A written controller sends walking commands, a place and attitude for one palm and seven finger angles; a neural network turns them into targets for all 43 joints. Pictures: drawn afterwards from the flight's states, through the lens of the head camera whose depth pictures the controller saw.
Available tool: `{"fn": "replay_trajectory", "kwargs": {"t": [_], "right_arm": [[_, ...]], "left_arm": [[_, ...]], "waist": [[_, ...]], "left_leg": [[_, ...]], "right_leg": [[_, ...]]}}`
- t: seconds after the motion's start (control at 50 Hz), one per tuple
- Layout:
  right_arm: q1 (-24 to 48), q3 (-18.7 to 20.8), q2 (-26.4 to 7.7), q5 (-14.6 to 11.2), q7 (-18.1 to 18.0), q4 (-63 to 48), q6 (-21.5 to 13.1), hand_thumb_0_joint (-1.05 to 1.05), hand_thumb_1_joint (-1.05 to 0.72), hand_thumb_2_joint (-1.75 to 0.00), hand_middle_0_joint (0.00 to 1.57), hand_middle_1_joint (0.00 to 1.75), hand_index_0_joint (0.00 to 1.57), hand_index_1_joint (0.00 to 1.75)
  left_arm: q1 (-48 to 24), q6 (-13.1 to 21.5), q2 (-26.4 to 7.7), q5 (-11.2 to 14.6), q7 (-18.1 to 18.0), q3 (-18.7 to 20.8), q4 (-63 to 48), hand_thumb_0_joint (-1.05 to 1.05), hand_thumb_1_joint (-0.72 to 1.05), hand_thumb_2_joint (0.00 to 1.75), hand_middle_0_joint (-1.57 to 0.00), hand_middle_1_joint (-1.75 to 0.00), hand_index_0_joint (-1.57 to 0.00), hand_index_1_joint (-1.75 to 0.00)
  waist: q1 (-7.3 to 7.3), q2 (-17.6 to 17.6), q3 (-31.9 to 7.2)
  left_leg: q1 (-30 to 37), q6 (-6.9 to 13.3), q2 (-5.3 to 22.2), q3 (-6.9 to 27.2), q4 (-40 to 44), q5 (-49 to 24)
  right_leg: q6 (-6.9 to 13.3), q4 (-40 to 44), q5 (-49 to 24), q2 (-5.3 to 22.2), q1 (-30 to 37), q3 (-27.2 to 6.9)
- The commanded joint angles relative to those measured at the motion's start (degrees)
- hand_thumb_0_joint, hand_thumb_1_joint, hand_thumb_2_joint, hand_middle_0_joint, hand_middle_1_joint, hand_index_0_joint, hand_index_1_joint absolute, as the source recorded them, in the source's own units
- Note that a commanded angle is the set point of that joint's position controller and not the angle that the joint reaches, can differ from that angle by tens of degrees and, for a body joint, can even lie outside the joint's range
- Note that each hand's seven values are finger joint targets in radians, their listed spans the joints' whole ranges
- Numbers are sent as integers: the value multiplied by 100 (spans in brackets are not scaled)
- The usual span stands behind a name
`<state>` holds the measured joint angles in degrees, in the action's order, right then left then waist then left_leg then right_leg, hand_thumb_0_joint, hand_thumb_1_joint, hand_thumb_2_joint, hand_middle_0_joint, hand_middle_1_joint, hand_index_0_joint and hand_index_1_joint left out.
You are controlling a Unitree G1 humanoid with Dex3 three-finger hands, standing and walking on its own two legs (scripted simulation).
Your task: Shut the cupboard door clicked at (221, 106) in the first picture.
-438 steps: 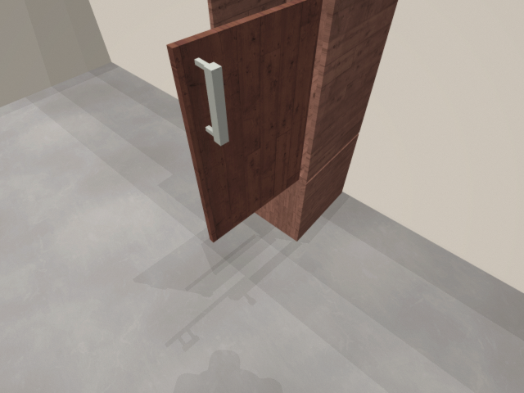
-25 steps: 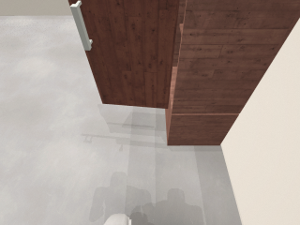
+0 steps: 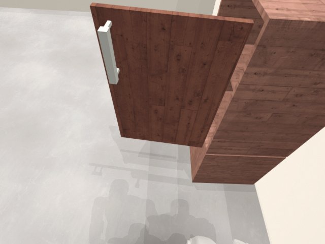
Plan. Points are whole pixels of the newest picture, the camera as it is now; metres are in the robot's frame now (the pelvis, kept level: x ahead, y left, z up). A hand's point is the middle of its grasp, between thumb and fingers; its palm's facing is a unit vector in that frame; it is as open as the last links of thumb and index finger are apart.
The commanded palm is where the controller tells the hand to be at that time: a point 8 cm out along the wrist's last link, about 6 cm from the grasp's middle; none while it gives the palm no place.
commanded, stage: come to a stop and stand still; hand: left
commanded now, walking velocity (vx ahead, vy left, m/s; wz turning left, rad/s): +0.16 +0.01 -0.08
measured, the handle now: (111, 54) +0.55 +0.20 +0.14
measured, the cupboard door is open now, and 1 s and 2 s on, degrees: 84 84 84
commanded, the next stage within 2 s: look again from close up in 1.26 s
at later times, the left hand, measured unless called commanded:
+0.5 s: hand (106, 238) +0.14 +0.17 -0.18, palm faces +0.01 -0.98 -0.19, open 7.3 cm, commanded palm none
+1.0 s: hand out of the picture +0.06 +0.20 -0.17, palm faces -0.04 -0.96 -0.26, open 7.4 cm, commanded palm none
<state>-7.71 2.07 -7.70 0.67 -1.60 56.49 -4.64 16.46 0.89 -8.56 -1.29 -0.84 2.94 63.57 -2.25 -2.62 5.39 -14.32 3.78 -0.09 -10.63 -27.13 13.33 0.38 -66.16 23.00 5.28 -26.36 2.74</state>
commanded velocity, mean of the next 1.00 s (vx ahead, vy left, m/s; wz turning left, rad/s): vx -0.07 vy -0.06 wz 0.00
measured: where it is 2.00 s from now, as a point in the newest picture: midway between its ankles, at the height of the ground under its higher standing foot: outside the picture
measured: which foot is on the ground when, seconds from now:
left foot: down 0.00-0.28, up 0.30-0.52, down 0.54-1.00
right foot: up 0.00-0.20, down 0.22-1.00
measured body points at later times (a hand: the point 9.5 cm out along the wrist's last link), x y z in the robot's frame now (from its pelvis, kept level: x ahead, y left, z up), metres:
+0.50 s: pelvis +0.05 +0.00 +0.00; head +0.11 +0.01 +0.44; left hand +0.14 +0.22 -0.16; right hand +0.06 -0.23 -0.16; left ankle +0.01 +0.11 -0.71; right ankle +0.09 -0.11 -0.74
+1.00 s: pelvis +0.05 +0.01 -0.01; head +0.06 -0.01 +0.44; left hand +0.06 +0.25 -0.15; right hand +0.09 -0.24 -0.17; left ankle +0.03 +0.12 -0.73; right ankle +0.06 -0.08 -0.74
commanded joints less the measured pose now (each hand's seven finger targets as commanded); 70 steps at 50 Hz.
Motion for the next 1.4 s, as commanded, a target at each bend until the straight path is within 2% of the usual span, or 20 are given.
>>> {"fn": "replay_trajectory", "kwargs": {"t": [0.0, 0.14, 0.2, 0.24, 0.28, 0.34, 0.48, 0.52, 0.54, 0.56, 0.58, 0.64, 0.68, 0.8, 0.9, 0.96, 1.04, 1.14, 1.24, 1.38], "right_arm": [[-1058, 70, -601, 105, -21, 223, 34, 0, -90, -90, 20, 30, 20, 30], [-750, 21, -875, 86, -104, 277, 259, 0, -90, -90, 20, 30, 20, 30], [-917, 89, -814, 5, -111, 322, 393, 0, -90, -90, 20, 30, 20, 30], [-1289, 88, -595, -71, -55, 403, 504, 0, -90, -90, 20, 30, 20, 30], [-1203, 83, -466, -90, -59, 390, 642, 0, -90, -90, 20, 30, 20, 30], [-940, 105, -468, -91, -59, 325, 704, 0, -90, -90, 20, 30, 20, 30], [-1388, 104, -330, -49, -3, 459, 653, 0, -90, -90, 20, 30, 20, 30], [-1029, 198, -1174, 129, -5, -184, 568, 0, -90, -90, 20, 30, 20, 30], [-548, 381, -1305, 148, -60, -533, 415, 0, -90, -90, 20, 30, 20, 30], [-339, 387, -1258, 158, -94, -644, 443, 0, -90, -90, 20, 30, 20, 30], [-205, 354, -1278, 123, -73, -704, 442, 0, -90, -90, 20, 30, 20, 30], [-66, 269, -1225, 154, -53, -835, 517, 0, -90, -90, 20, 30, 20, 30], [-355, 267, -1289, 139, -61, -819, 497, 0, -90, -90, 20, 30, 20, 30], [-718, 313, -1467, 147, -121, -715, 406, 0, -90, -90, 20, 30, 20, 30], [-553, 210, -1270, 114, -120, -618, 355, 0, -90, -90, 20, 30, 20, 30], [-612, 65, -712, 19, -76, -572, 399, 0, -90, -90, 20, 30, 20, 30], [-548, 84, -678, -19, -4, -302, 432, 0, -90, -90, 20, 30, 20, 30], [-934, 42, -632, -15, 20, 132, 355, 0, -90, -90, 20, 30, 20, 30], [-645, -7, -772, 9, 33, 326, 336, 0, -90, -90, 20, 30, 20, 30], [-945, -54, -718, 16, 42, 541, 330, 0, -90, -90, 20, 30, 20, 30]], "left_arm": [[352, 10, -9, -9, 43, 39, -280, 0, 90, 90, -20, -30, -20, -30], [38, -126, -299, 15, -25, -4, -490, 0, 90, 90, -20, -30, -20, -30], [86, -129, -798, -34, -64, 62, -585, 0, 90, 90, -20, -30, -20, -30], [-43, -92, -1120, 1, -91, 58, -626, 0, 90, 90, -20, -30, -20, -30], [-110, -70, -1085, 29, -176, 62, -644, 0, 90, 90, -20, -30, -20, -30], [-277, -86, -1114, 5, -250, 130, -725, 0, 90, 90, -20, -30, -20, -30], [-688, -155, -1039, 19, -196, 191, -823, 0, 90, 90, -20, -30, -20, -30], [-708, -181, -1421, 79, -215, -8, -1323, 0, 90, 90, -20, -30, -20, -30], [-409, -284, -892, 57, -199, 3, -1457, 0, 90, 90, -20, -30, -20, -30], [-325, -255, -764, 5, -148, -9, -1450, 0, 90, 90, -20, -30, -20, -30], [-352, -324, -825, -32, -122, -65, -1422, 0, 90, 90, -20, -30, -20, -30], [203, -313, -649, -115, -8, -99, -1260, 0, 90, 90, -20, -30, -20, -30], [277, -263, -641, -137, 14, -113, -1279, 0, 90, 90, -20, -30, -20, -30], [262, -252, -669, -114, 65, -52, -1396, 0, 90, 90, -20, -30, -20, -30], [773, -129, -672, -61, 70, -24, -1258, 0, 90, 90, -20, -30, -20, -30], [1021, 61, -1150, -15, -31, 13, -1108, 0, 90, 90, -20, -30, -20, -30], [417, 101, -1086, -21, -136, 18, -1165, 0, 90, 90, -20, -30, -20, -30], [91, 78, -1012, 48, -146, -52, -1021, 0, 90, 90, -20, -30, -20, -30], [30, 52, -930, 56, -133, -110, -818, 0, 90, 90, -20, -30, -20, -30], [92, 68, -786, 75, -148, -177, -637, 0, 90, 90, -20, -30, -20, -30]], "waist": [[117, 887, -543], [28, 793, -479], [38, 200, -538], [218, -448, -621], [149, -1019, -1024], [52, -643, -1090], [365, -432, -1071], [433, 1299, -688], [217, 2151, -1213], [177, 1702, -1334], [232, 2121, -1052], [61, 628, -93], [179, 70, 264], [387, 752, 26], [127, 526, -423], [127, -1348, -848], [260, -230, -802], [369, -85, -788], [181, 683, -249], [195, 258, -275]], "left_leg": [[634, 551, 1635, 887, 1306, -2956], [377, 291, 1608, 809, 497, -3873], [40, -207, 1026, 669, -171, -2212], [-236, -529, 364, 463, -784, -26], [-335, -570, 179, 591, -1774, 1845], [-795, -604, 108, 924, -2577, 2126], [448, -644, 105, 713, -18, 88], [556, -258, 740, 1544, 890, -1306], [284, 29, 1439, 1826, 567, -1248], [138, 115, 1310, 1473, 440, -840], [-84, 167, 1233, 1763, 651, -176], [-1329, 94, 1166, 1660, 813, 1866], [-1140, 45, 1138, 1614, 695, 1612], [-276, 385, 1702, 2129, 1071, 815], [-128, 208, 1244, 1281, -89, -1263], [-898, -320, 96, 668, -1593, 1439], [-781, -326, 203, 955, -1826, 1428], [433, -359, 150, 937, 151, -139], [-41, -251, 548, 1348, 528, -243], [-69, -260, 544, 1374, 791, -57]], "right_leg": [[-43, 595, -491, 167, -185, -116], [-9, 2975, -1131, -162, 1209, 74], [194, 3642, -3814, 238, 1780, -464], [898, 3692, -5852, 1317, 1818, -1017], [1303, 4060, -6230, 1505, 2092, -1287], [1370, 4059, -6471, 1502, 2405, -1215], [700, 3802, -3544, 938, 1483, -761], [109, 2899, -1136, -137, 1214, -149], [95, 2396, 118, -222, 792, -59], [150, 2605, 5, -305, 919, -49], [100, 2544, -219, -293, 757, -18], [17, 2814, -573, -441, 1060, 99], [29, 3190, -678, -430, 655, 47], [-36, 2356, -491, -332, -111, 9], [32, 3469, -1442, -255, 811, -120], [850, 4518, -3438, 1130, 1714, -2031], [1161, 4591, -2752, 1029, 1673, -1653], [538, 4431, -2059, 475, 1339, -936], [140, 4706, -1130, 172, 1438, -688], [142, 4788, -1143, 196, 1660, -596]]}}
